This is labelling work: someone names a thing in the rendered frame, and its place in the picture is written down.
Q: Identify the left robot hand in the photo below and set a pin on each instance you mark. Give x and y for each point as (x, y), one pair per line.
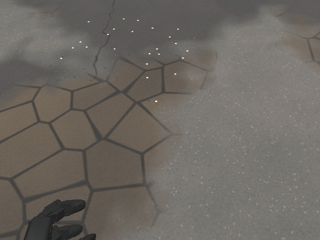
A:
(41, 226)

